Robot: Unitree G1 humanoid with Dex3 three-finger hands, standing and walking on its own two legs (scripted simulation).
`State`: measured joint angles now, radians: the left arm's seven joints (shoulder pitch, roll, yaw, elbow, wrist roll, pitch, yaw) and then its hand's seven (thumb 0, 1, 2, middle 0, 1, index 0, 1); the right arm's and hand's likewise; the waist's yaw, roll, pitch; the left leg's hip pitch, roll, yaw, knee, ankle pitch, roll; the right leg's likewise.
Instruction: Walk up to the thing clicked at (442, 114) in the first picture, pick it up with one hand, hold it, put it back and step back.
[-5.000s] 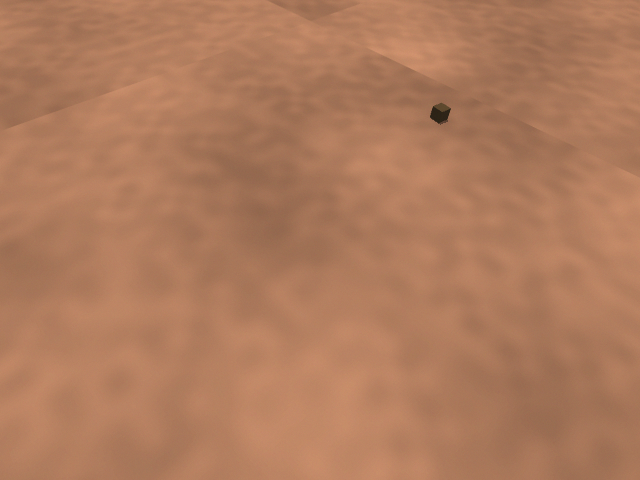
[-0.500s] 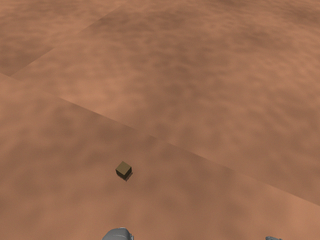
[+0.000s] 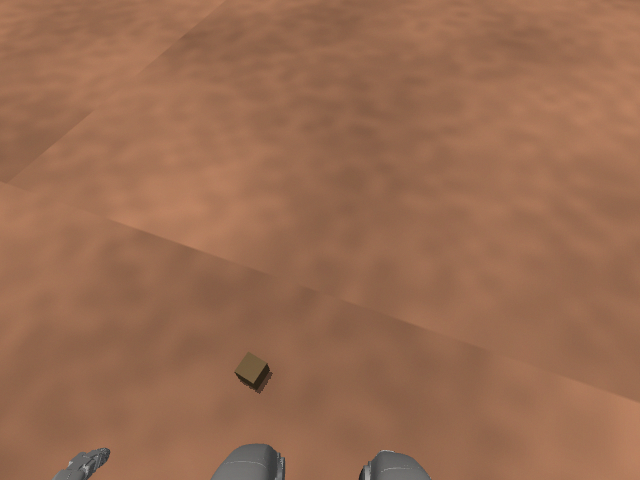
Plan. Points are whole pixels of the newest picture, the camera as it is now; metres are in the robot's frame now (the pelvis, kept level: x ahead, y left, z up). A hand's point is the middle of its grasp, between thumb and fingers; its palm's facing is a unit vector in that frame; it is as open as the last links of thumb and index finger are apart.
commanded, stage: walk up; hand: left
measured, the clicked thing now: (252, 370) +0.46 +0.23 -0.72
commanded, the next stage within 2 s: stand in 1.42 s
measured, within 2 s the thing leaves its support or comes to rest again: neither
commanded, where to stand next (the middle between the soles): +0.10 +0.01 m, yaw -1 degrees
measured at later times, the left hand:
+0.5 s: hand out of the picture +0.10 +0.29 -0.15, palm faces +0.01 -0.95 -0.33, open 7.4 cm
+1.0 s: hand (115, 474) +0.13 +0.28 -0.13, palm faces +0.00 -0.94 -0.34, open 7.4 cm
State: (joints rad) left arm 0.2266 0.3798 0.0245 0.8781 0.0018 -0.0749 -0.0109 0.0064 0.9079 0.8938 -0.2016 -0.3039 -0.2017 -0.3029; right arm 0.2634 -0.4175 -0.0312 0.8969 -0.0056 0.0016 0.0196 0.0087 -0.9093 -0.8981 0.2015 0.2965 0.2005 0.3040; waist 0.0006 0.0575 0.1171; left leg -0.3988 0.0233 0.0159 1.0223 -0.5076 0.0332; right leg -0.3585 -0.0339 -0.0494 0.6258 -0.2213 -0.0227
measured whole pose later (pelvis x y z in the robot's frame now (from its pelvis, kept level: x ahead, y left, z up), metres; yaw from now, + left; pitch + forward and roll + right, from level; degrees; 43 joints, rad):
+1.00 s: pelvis +0.06 +0.02 +0.03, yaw +1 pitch -2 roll +0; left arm 0.08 0.35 0.01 1.18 0.00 -0.01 -0.01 0.01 0.91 0.89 -0.20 -0.30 -0.20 -0.30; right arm 0.06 -0.36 -0.01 1.18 -0.01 0.00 0.02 0.01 -0.91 -0.90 0.20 0.30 0.20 0.30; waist 0.00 0.01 0.05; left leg -0.15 0.02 0.03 0.33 -0.15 -0.01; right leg -0.14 -0.05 -0.03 0.32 -0.15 0.04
